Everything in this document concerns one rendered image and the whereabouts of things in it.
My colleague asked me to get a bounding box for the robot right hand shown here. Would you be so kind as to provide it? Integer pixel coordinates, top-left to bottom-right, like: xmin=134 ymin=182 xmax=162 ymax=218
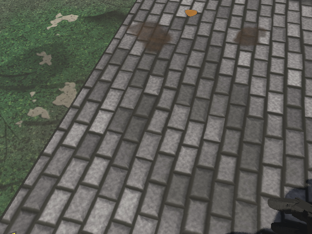
xmin=262 ymin=197 xmax=312 ymax=234

